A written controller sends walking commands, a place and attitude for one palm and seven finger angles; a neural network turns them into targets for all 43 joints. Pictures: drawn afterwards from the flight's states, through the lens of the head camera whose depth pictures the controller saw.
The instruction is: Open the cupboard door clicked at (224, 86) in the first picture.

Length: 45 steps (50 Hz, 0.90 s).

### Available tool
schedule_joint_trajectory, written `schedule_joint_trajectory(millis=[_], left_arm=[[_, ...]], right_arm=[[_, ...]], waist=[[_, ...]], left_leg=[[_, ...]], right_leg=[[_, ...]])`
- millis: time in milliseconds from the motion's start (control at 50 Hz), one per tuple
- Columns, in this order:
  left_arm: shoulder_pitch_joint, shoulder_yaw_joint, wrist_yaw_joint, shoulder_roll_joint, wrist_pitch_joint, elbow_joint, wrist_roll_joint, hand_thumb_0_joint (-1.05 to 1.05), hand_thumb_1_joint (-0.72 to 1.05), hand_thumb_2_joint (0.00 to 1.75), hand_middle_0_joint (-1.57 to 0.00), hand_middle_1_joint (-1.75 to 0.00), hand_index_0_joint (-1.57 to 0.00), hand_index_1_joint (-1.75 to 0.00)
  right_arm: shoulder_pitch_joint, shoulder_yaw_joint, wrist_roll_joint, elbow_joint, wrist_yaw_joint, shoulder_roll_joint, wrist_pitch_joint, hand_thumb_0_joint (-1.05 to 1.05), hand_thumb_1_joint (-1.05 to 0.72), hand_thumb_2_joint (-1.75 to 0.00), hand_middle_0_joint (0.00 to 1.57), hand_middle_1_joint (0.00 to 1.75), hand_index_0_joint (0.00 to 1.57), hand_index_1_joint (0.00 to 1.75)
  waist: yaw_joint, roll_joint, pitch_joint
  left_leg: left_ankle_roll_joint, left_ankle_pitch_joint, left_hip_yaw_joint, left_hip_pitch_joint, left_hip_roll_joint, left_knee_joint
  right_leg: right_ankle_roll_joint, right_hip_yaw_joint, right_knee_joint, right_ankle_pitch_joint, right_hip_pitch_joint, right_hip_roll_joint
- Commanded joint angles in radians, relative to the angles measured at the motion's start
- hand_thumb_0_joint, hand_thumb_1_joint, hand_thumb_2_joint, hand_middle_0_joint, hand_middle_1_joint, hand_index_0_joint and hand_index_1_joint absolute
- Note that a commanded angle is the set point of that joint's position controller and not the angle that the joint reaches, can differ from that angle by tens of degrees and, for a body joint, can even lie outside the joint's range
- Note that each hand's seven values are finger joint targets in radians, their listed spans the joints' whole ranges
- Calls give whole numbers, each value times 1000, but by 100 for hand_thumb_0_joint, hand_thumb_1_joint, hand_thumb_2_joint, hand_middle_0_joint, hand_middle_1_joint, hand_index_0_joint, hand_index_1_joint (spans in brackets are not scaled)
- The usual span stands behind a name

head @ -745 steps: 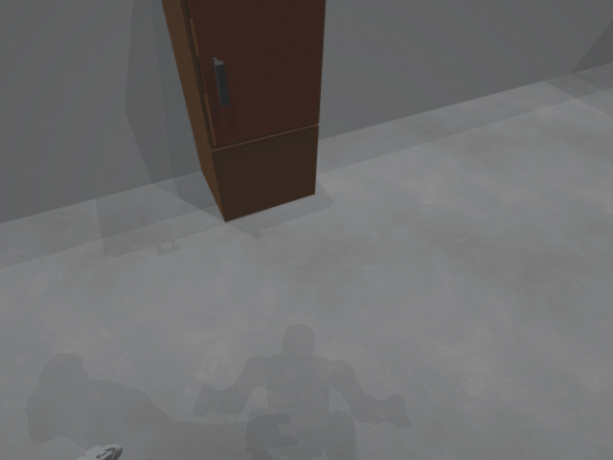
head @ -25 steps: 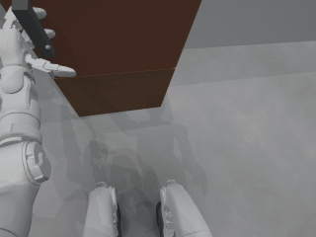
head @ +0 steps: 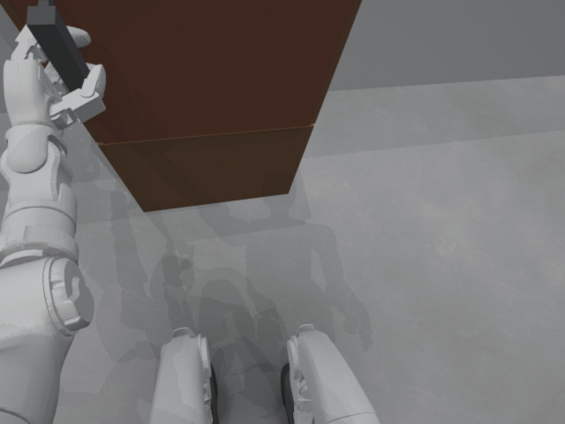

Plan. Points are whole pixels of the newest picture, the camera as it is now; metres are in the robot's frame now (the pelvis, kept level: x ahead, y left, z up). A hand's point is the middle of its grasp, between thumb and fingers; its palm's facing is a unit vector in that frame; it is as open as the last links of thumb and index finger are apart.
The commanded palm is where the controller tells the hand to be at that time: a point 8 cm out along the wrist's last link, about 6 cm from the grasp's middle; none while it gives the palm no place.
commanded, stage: close the thumb around the handle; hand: left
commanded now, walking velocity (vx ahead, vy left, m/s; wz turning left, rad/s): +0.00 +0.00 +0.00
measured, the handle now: (70, 50) +0.59 +0.23 +0.06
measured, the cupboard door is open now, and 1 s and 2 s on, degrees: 0 31 39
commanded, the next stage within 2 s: pull the door open along its arc in 0.14 s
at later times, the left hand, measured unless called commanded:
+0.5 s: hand (96, 103) +0.52 +0.19 +0.05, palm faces +0.12 -0.99 -0.02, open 6.2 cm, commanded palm +0.47 +0.22 +0.04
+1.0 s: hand (177, 218) +0.37 +0.10 +0.05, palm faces +0.43 -0.90 +0.00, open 6.7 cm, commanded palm +0.28 +0.15 +0.04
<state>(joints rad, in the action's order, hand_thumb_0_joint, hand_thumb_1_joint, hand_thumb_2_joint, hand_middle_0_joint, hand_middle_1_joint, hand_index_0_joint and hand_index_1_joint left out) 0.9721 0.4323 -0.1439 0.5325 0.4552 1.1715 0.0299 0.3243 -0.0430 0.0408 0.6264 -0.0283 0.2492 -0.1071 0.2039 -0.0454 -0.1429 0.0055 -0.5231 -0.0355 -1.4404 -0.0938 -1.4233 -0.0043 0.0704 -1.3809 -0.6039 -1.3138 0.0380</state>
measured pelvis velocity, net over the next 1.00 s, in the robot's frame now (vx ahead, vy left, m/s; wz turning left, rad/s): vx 0.03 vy -0.02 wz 0.06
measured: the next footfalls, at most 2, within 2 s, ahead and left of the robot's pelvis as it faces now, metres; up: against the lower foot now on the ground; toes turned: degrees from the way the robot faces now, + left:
none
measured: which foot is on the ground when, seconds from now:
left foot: down 0.00-1.00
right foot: down 0.00-1.00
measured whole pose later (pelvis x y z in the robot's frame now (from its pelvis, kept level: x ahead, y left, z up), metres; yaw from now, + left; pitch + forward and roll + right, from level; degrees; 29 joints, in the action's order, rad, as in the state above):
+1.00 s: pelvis +0.03 -0.02 +0.04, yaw +3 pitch +23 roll +0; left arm 0.12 -0.02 0.53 -0.08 0.50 0.45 -0.12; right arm 0.15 0.01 0.08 0.54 -0.07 0.16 -0.09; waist 0.05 0.00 -0.21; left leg -0.03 -0.52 0.00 -1.14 -0.06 -1.27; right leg -0.03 0.04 -1.28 -0.63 -1.05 0.01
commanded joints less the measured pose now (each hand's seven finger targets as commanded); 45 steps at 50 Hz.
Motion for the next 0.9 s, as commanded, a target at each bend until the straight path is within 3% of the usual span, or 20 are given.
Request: schedule_joint_trajectory(millis=[0,40,100,120,200,220,240,380,460,520,620,640,660,700,740,760,780,820,880], left_arm=[[423,33,0,262,74,-218,19,0,90,90,-40,-135,-40,-135],[407,39,-5,261,75,-221,20,0,90,90,-40,-135,-40,-135],[431,21,6,246,75,-218,15,0,90,90,-40,-135,-40,-135],[419,45,9,277,76,-217,9,0,90,90,-40,-135,-40,-135],[445,13,11,240,79,-230,7,0,90,90,-40,-135,-40,-135],[428,43,14,274,79,-226,5,0,90,90,-40,-135,-40,-135],[454,-14,11,206,78,-241,12,0,90,90,-40,-135,-40,-135],[269,-6,8,165,86,-288,33,0,90,90,-40,-135,-40,-135],[123,-29,6,108,91,-376,58,0,90,90,-40,-135,-40,-135],[-29,-63,10,28,93,-458,82,0,90,90,-40,-135,-40,-135],[-319,-180,35,-147,103,-650,115,0,90,90,-40,-135,-40,-135],[-372,-33,200,-196,98,-711,197,0,90,90,-40,-135,-40,-135],[-448,-134,289,-292,88,-719,166,0,90,90,-40,-135,-40,-135],[-530,-166,429,-337,92,-757,107,0,90,90,-40,-135,-40,-135],[-549,-184,556,-358,111,-803,31,0,90,90,-40,-135,-40,-135],[-591,-214,607,-388,119,-814,-13,0,90,90,-40,-135,-40,-135],[-625,-212,654,-380,123,-823,-53,0,90,90,-40,-135,-40,-135],[-690,-263,715,-440,127,-830,-107,0,90,90,-40,-135,-40,-135],[-777,-309,739,-474,130,-884,-156,0,90,90,-40,-135,-40,-135]], right_arm=[[199,67,3,-30,18,199,6,0,-90,-90,20,30,20,30],[195,69,3,-33,19,196,5,0,-90,-90,20,30,20,30],[195,67,4,-30,15,197,4,0,-90,-90,20,30,20,30],[195,67,4,-32,17,199,3,0,-90,-90,20,30,20,30],[194,69,5,-31,16,197,5,0,-90,-90,20,30,20,30],[197,69,6,-32,16,199,5,0,-90,-90,20,30,20,30],[190,69,5,-32,14,192,7,0,-90,-90,20,30,20,30],[181,81,0,-48,4,189,0,0,-90,-90,20,30,20,30],[156,90,-13,-67,-3,176,-4,0,-90,-90,20,30,20,30],[132,100,-22,-86,-8,166,-2,0,-90,-90,20,30,20,30],[81,114,-38,-121,-22,144,12,0,-90,-90,20,30,20,30],[62,113,-27,-136,-13,122,17,0,-90,-90,20,30,20,30],[45,108,-18,-142,-22,111,25,0,-90,-90,20,30,20,30],[36,109,-2,-143,-33,104,26,0,-90,-90,20,30,20,30],[18,112,17,-144,-41,94,25,0,-90,-90,20,30,20,30],[7,112,26,-151,-47,88,25,0,-90,-90,20,30,20,30],[-1,114,33,-154,-47,87,23,0,-90,-90,20,30,20,30],[-33,111,40,-163,-51,70,20,0,-90,-90,20,30,20,30],[-70,110,49,-178,-40,54,26,0,-90,-90,20,30,20,30]], waist=[[7,-156,-586],[-5,-174,-601],[12,-172,-563],[0,-162,-569],[14,-175,-587],[-1,-175,-593],[18,-182,-591],[-37,-162,-627],[-67,-127,-628],[-87,-97,-613],[-118,-64,-562],[-191,-59,-549],[-164,-32,-516],[-166,13,-469],[-169,15,-454],[-176,19,-453],[-185,33,-444],[-195,33,-431],[-207,50,-439]], left_leg=[[31,343,-43,559,41,113],[26,358,-49,581,40,115],[28,341,-50,577,38,118],[27,340,-50,567,38,116],[28,343,-54,586,37,114],[26,346,-53,583,37,114],[28,339,-50,585,41,114],[20,385,-44,633,44,145],[18,398,-23,632,52,172],[16,413,-11,646,58,198],[11,434,9,680,67,245],[-2,445,24,671,67,267],[-7,430,25,656,68,276],[-12,429,25,631,67,281],[-14,408,32,606,70,278],[-14,406,32,603,74,277],[-13,409,30,594,74,274],[-14,393,35,586,81,278],[-11,385,41,593,84,279]], right_leg=[[-17,-28,187,310,153,25],[-20,-23,179,309,142,25],[-17,-21,185,293,116,25],[-19,-23,182,293,131,25],[-18,-22,179,294,115,24],[-19,-22,177,294,126,25],[-17,-25,184,295,121,26],[-23,-21,186,342,183,24],[-18,-27,207,397,269,24],[-17,-27,224,432,308,22],[-16,-19,253,481,367,20],[-12,-7,258,470,392,16],[-7,-2,262,461,394,17],[-9,3,256,467,402,13],[-10,-5,245,464,415,7],[-14,-4,238,462,419,5],[-17,-6,234,469,422,5],[-20,-8,238,470,441,-3],[-25,-19,249,483,475,-6]])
